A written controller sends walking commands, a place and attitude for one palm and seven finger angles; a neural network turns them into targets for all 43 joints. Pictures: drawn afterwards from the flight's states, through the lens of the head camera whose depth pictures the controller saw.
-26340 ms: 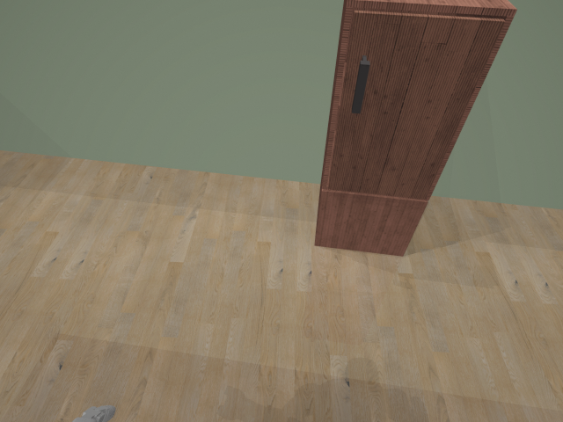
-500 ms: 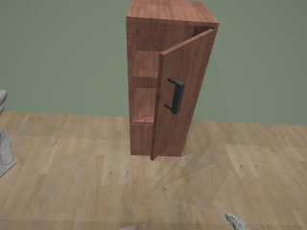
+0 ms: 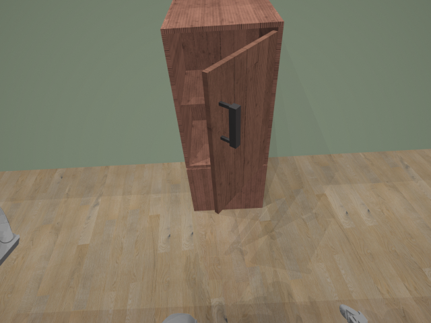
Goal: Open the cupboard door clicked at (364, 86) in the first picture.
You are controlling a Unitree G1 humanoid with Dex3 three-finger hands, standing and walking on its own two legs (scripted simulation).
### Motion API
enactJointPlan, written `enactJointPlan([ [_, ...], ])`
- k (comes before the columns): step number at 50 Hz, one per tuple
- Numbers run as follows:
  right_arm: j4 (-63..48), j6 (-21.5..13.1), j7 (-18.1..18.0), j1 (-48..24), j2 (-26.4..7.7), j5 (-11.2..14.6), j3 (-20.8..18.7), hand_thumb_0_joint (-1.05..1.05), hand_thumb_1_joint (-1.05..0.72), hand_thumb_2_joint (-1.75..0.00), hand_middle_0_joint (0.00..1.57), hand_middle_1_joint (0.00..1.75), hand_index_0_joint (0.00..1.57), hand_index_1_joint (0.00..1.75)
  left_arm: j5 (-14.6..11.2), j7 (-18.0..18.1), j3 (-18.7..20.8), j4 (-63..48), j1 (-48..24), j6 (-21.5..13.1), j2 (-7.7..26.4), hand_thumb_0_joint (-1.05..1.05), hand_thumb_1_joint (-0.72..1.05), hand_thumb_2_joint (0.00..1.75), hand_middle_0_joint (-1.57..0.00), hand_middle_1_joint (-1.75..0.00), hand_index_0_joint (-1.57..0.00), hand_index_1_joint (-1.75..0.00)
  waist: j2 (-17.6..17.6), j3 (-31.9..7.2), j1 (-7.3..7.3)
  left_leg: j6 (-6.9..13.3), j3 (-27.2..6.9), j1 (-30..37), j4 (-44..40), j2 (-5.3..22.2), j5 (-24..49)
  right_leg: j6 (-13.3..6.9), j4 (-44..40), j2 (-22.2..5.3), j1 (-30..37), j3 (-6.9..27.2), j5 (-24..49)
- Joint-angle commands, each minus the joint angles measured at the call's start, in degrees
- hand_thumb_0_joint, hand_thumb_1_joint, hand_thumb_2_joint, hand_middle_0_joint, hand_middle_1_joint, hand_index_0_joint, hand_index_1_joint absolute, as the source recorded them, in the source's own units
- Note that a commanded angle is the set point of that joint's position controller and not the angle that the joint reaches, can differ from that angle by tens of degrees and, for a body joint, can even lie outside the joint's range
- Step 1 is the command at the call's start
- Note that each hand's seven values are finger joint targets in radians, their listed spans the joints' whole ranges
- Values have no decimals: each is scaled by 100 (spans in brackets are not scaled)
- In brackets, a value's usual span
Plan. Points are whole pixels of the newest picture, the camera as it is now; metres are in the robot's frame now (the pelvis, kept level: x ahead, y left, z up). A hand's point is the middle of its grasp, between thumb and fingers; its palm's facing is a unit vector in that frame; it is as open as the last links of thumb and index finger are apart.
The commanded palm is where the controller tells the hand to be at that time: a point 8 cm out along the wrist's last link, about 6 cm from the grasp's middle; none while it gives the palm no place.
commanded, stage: stop stepping back and stand still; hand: left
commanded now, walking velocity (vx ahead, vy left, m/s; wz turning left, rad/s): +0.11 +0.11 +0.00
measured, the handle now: (228, 124) +0.65 +0.02 +0.03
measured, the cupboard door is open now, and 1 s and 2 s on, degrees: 50 50 50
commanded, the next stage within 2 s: let the arm hang, fingers relaxed in 1.54 s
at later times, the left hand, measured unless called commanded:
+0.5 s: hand (22, 223) +0.22 +0.32 +0.15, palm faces +0.43 -0.78 -0.45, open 7.4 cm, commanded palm +0.15 +0.35 +0.17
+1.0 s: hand out of the picture +0.17 +0.34 +0.14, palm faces +0.44 -0.79 -0.43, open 7.4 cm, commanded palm +0.12 +0.37 +0.17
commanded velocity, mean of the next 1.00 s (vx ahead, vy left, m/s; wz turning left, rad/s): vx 0.00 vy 0.01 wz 0.00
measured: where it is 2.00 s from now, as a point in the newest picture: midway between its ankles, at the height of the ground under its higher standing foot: outside the picture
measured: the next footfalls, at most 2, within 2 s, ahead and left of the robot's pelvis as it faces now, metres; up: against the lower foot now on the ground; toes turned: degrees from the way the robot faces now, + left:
left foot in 0.26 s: +0.03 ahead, +0.16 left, +0.00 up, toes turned +3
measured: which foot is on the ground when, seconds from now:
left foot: up 0.00-0.24, down 0.26-1.00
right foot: down 0.00-1.00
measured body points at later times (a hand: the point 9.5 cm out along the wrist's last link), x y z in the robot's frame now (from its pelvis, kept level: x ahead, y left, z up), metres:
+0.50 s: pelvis +0.02 +0.05 -0.01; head +0.03 +0.06 +0.44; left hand +0.19 +0.36 +0.17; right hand +0.20 -0.17 -0.09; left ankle -0.01 +0.16 -0.74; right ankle +0.01 -0.06 -0.74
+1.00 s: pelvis -0.02 +0.07 +0.00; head -0.01 +0.08 +0.45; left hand +0.15 +0.38 +0.16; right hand +0.15 -0.16 -0.08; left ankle -0.01 +0.16 -0.74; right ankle +0.01 -0.06 -0.74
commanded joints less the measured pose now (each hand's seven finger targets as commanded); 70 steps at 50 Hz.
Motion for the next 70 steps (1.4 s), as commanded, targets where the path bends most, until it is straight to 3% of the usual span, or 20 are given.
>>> enactJointPlan([
  [1, -977, -467, -127, -840, -580, 5, -177, 0, -90, -90, 20, 30, 20, 30, 90, 70, -283, -720, -1185, -281, 843, 0, 90, 90, -20, -30, -20, -30, -1151, 436, -250, 116, 182, -18, -1053, 12, -191, 623, -1625, -1245, 225, 1380, -793],
  [3, -997, -545, -153, -930, -625, -17, -216, 0, -90, -90, 20, 30, 20, 30, 77, 164, 23, -1192, -1099, -341, 1195, 0, 90, 90, -20, -30, -20, -30, -1554, 295, -178, 151, 285, 311, -1791, -9, -291, 678, -1693, -1290, 570, 1424, -549],
  [6, -1173, -613, -108, -936, -442, -68, -156, 0, -90, -90, 20, 30, 20, 30, 61, 248, 501, -2145, -649, -438, 1459, 0, 90, 90, -20, -30, -20, -30, -1454, 0, -34, 220, 514, 933, -2998, -46, -526, 233, -1418, -1450, 999, 1318, 257],
  [8, -1238, -589, -102, -935, -382, -74, -156, 0, -90, -90, 20, 30, 20, 30, 25, 310, 864, -2359, -129, -430, 1633, 0, 90, 90, -20, -30, -20, -30, -917, -210, 14, 228, 539, 1441, -3668, -114, -574, 72, -1102, -1397, 1128, 1357, 813],
  [10, -1356, -502, -79, -785, -340, -65, -151, 0, -90, -90, 20, 30, 20, 30, -69, 336, 753, -2544, 46, -412, 1381, 0, 90, 90, -20, -30, -20, -30, -381, -400, -104, 221, 407, 2107, -4401, -107, -115, 139, -670, -1126, 1108, 1143, 854],
  [12, -1420, -418, -61, -735, -527, -21, -229, 0, -90, -90, 20, 30, 20, 30, -139, 332, 720, -2527, 62, -425, 1281, 0, 90, 90, -20, -30, -20, -30, 593, -540, -144, 436, -477, 2849, -4471, 617, 1103, 378, 87, -528, 530, 711, 808],
  [13, -1444, -403, -49, -709, -577, 22, -246, 0, -90, -90, 20, 30, 20, 30, -130, 298, 621, -2305, 188, -385, 1176, 0, 90, 90, -20, -30, -20, -30, 845, -453, -142, 550, -836, 2997, -4350, 985, 1740, 464, 303, -326, 123, 519, 719],
  [14, -1449, -392, -9, -718, -570, 68, -226, 0, -90, -90, 20, 30, 20, 30, -134, 240, 599, -2174, 126, -371, 1185, 0, 90, 90, -20, -30, -20, -30, 640, -330, -120, 535, -802, 2793, -4335, 1055, 1963, 509, 250, -233, 108, 467, 396],
  [16, -1341, -373, 1, -658, -476, 53, -142, 0, -90, -90, 20, 30, 20, 30, -104, 165, 595, -1840, 153, -296, 1176, 0, 90, 90, -20, -30, -20, -30, 802, -98, -268, 322, -252, 2154, -4095, 634, 2006, 419, 69, -217, 606, 422, 1398],
  [18, -1329, -387, 28, -687, -478, 49, -110, 0, -90, -90, 20, 30, 20, 30, -90, 90, 406, -1755, 20, -278, 1057, 0, 90, 90, -20, -30, -20, -30, 530, 29, -275, 187, -142, 1939, -4019, 501, 1924, 401, 33, -325, 813, 507, 2020],
  [19, -1321, -377, 52, -672, -484, 60, -109, 0, -90, -90, 20, 30, 20, 30, -82, 79, 305, -1723, 47, -263, 1007, 0, 90, 90, -20, -30, -20, -30, 154, -54, -281, 159, -177, 1890, -3939, 497, 1909, 388, 29, -391, 949, 575, 2276],
  [21, -1380, -345, 75, -680, -507, 70, -104, 0, -90, -90, 20, 30, 20, 30, -99, 56, 186, -1800, 19, -204, 967, 0, 90, 90, -20, -30, -20, -30, -71, -185, -276, 116, -126, 1972, -3944, 435, 1876, 391, 37, -414, 1000, 578, 2449],
  [28, -1557, -366, 42, -853, -412, 12, -24, 0, -90, -90, 20, 30, 20, 30, -144, 124, 760, -2974, 45, -243, 1579, 0, 90, 90, -20, -30, -20, -30, 562, -507, -158, 89, -179, 2185, -4307, 414, 2105, 447, 98, -245, 1118, 303, 1937],
  [31, -1551, -350, 55, -795, -362, 14, -5, 0, -90, -90, 20, 30, 20, 30, -173, 140, 696, -2778, 262, -241, 1348, 0, 90, 90, -20, -30, -20, -30, 653, -433, -165, 62, -170, 2039, -4394, 419, 1842, 457, -9, -216, 1205, 279, 1717],
  [41, -1419, -302, 32, -774, -473, 56, -57, 0, -90, -90, 20, 30, 20, 30, -156, 62, 300, -1821, 199, -145, 932, 0, 90, 90, -20, -30, -20, -30, 69, 20, -209, 77, -285, 1531, -4859, 453, 328, 542, -344, -192, 1034, 305, 927],
  [48, -1474, -405, -16, -880, -473, 14, -52, 0, -90, -90, 20, 30, 20, 30, -39, 149, 462, -2491, -302, -208, 1303, 0, 90, 90, -20, -30, -20, -30, 476, 54, -142, 134, -362, 1317, -5059, 358, -569, 527, -430, -194, 1126, 343, 430],
  [53, -1459, -435, 1, -809, -447, 5, -62, 0, -90, -90, 20, 30, 20, 30, -42, 180, 469, -2316, 1, -224, 1169, 0, 90, 90, -20, -30, -20, -30, 545, 88, -144, 94, -319, 1267, -5027, 304, -721, 492, -547, -206, 1093, 365, 333],
  [62, -1377, -348, 14, -786, -485, 41, -83, 0, -90, -90, 20, 30, 20, 30, -77, 110, 199, -1681, -44, -125, 927, 0, 90, 90, -20, -30, -20, -30, -159, 141, -197, 72, -183, 1566, -4746, 217, -498, 501, -963, -268, 665, 521, 164],
  [68, -1416, -381, -24, -859, -495, 10, -79, 0, -90, -90, 20, 30, 20, 30, -58, 153, 386, -2203, -272, -104, 1268, 0, 90, 90, -20, -30, -20, -30, 76, -96, -153, 83, -172, 1739, -4646, 134, -203, 482, -986, -304, 818, 548, 326],
  [70, -1427, -378, -19, -805, -453, 9, -54, 0, -90, -90, 20, 30, 20, 30, -66, 172, 349, -2245, -140, -107, 1190, 0, 90, 90, -20, -30, -20, -30, 165, -132, -153, 84, -159, 1768, -4624, 130, -98, 471, -949, -318, 887, 534, 426],
])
